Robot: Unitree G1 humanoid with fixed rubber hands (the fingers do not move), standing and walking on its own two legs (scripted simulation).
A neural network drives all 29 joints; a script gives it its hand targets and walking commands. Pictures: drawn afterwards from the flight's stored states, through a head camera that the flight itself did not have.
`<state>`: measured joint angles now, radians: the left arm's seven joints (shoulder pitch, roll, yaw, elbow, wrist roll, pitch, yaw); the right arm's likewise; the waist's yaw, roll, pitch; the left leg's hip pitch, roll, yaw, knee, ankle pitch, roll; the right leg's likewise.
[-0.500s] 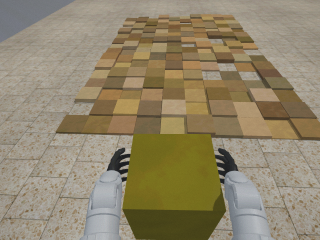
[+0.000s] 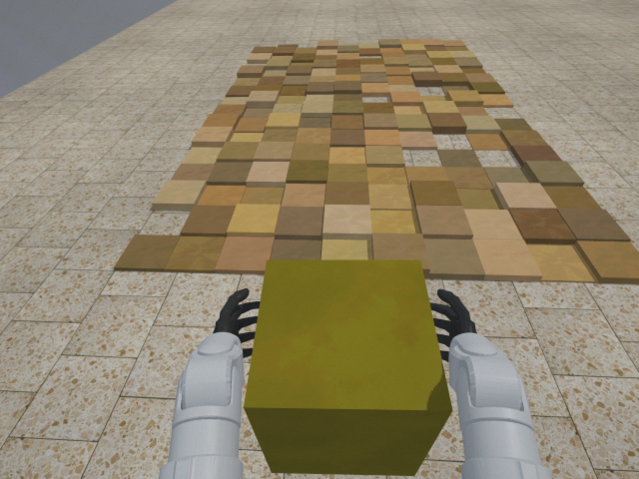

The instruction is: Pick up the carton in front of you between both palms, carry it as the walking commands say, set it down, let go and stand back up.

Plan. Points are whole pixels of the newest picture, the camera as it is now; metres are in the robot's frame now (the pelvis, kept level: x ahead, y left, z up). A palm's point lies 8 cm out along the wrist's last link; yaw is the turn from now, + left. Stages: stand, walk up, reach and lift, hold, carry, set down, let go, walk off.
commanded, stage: hold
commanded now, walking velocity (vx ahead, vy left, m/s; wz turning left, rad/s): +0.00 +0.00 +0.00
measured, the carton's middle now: (342, 371) +0.30 +0.00 -0.02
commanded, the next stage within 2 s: carry in 0.30 s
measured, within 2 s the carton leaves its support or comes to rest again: neither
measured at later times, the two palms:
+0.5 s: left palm (222, 314) +0.33 +0.16 +0.07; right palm (449, 312) +0.33 -0.14 +0.07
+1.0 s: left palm (225, 228) +0.49 +0.19 +0.08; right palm (410, 219) +0.52 -0.12 +0.08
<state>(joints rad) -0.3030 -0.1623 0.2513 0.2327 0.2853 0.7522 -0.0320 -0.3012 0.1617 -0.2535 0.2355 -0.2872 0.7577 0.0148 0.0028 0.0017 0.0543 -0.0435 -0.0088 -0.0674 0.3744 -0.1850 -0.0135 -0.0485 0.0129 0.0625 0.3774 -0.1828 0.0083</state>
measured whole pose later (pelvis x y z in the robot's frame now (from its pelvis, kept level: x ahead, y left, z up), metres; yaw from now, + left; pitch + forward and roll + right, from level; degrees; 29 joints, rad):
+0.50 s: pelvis +0.04 +0.01 -0.01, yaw +1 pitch +1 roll +0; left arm -0.22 -0.14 0.15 0.03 0.22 0.84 0.01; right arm -0.22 0.14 -0.18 0.04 -0.20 0.84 -0.02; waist -0.01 -0.02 -0.14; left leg -0.24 0.01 0.00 0.53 -0.32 -0.01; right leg -0.23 -0.01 0.05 0.51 -0.29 0.01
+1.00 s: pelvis +0.28 +0.02 -0.01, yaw +1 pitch +5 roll +1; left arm 0.07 -0.13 0.03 -0.52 -0.01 1.15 0.18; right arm 0.07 0.13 -0.06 -0.50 0.00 1.14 -0.19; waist 0.05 -0.03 -0.17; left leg -0.57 0.08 0.17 0.62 -0.20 0.00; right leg -0.01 -0.06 -0.18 0.28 -0.36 0.02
